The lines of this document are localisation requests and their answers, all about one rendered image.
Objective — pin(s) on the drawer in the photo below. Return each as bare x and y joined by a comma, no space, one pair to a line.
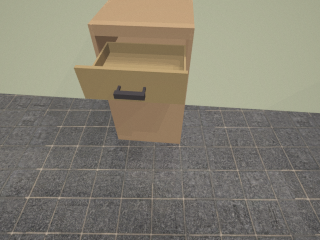
161,68

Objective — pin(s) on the cabinet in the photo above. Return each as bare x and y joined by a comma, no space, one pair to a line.
168,22

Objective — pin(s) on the handle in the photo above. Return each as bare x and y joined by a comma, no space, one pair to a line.
129,95

